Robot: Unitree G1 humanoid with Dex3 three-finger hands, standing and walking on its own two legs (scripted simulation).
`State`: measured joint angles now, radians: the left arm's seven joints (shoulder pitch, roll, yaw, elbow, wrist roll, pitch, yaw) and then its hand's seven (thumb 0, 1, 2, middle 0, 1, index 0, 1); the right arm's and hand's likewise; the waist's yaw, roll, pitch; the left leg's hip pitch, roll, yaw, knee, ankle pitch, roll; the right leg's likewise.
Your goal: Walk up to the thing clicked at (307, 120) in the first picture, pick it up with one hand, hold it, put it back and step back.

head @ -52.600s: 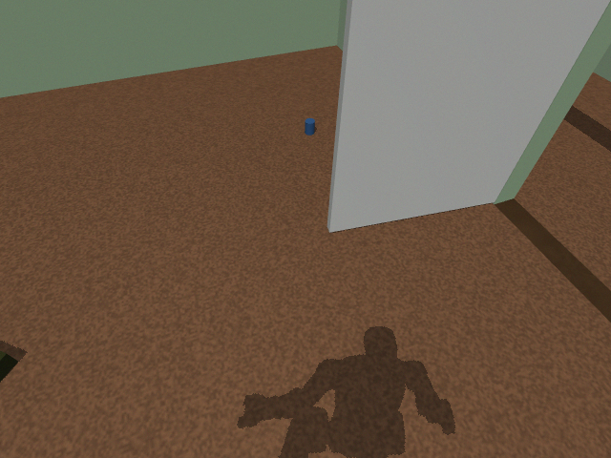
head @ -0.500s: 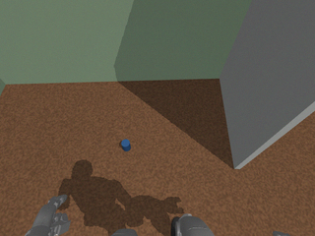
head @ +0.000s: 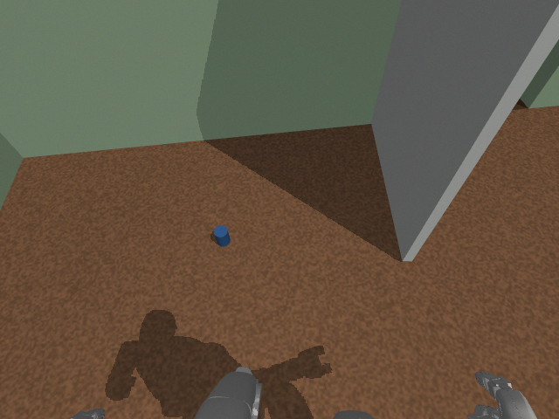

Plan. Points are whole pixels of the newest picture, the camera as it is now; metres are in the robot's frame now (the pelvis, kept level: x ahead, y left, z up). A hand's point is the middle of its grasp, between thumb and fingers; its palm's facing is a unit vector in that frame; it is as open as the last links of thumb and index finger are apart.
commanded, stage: step back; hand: left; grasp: from above
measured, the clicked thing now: (222, 236) +0.79 +0.30 -0.72
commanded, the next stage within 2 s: stand in 1.76 s
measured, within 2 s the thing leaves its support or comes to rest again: neither
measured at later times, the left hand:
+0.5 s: hand out of the picture -0.07 +0.26 -0.15, palm faces +0.05 -0.94 -0.33, open 7.4 cm
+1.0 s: hand out of the picture -0.21 +0.25 -0.13, palm faces +0.09 -0.91 -0.40, open 7.4 cm
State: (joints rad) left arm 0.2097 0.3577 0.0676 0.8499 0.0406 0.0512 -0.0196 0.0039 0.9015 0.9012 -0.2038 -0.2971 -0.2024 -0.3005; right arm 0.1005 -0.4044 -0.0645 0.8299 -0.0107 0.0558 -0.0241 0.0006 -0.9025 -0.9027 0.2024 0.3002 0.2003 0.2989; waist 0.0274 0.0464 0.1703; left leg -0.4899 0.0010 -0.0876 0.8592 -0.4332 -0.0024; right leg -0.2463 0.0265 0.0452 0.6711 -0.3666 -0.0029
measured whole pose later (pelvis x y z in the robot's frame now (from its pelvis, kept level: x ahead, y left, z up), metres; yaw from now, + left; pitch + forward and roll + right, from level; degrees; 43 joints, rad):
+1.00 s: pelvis -0.25 -0.03 +0.01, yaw +4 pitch -3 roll +2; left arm 0.22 0.40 0.08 0.92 0.04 0.01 -0.02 0.00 0.90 0.90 -0.21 -0.30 -0.20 -0.30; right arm 0.29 -0.36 -0.06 1.01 -0.04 -0.01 0.01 0.00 -0.90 -0.90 0.20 0.30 0.20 0.30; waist 0.04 -0.05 0.08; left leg -0.20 -0.06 0.00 0.55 -0.29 0.01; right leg -0.25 -0.08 0.01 0.69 -0.37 0.00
